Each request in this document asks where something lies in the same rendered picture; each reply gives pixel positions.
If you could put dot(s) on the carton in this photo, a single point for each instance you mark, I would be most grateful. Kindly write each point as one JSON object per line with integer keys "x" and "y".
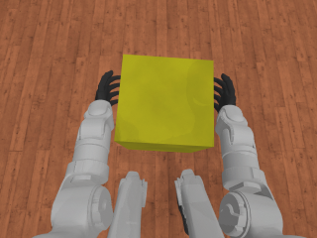
{"x": 165, "y": 104}

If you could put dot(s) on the right robot hand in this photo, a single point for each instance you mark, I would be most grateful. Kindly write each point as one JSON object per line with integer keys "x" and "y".
{"x": 227, "y": 92}

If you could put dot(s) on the robot right upper arm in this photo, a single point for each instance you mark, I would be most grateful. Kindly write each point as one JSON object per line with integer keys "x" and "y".
{"x": 248, "y": 215}

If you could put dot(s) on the left robot forearm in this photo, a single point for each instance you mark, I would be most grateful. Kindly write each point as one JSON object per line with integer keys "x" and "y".
{"x": 89, "y": 164}

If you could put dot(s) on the left robot hand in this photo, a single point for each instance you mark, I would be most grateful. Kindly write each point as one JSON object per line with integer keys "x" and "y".
{"x": 104, "y": 87}

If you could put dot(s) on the robot left shin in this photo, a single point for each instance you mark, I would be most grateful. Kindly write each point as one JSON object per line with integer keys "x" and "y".
{"x": 130, "y": 174}

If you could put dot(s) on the right robot forearm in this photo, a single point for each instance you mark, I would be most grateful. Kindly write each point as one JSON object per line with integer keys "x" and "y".
{"x": 239, "y": 154}

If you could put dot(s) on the left robot thigh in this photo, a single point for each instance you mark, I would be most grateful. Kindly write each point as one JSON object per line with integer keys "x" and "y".
{"x": 127, "y": 215}

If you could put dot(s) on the robot left upper arm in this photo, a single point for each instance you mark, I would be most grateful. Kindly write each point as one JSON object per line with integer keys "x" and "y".
{"x": 81, "y": 212}

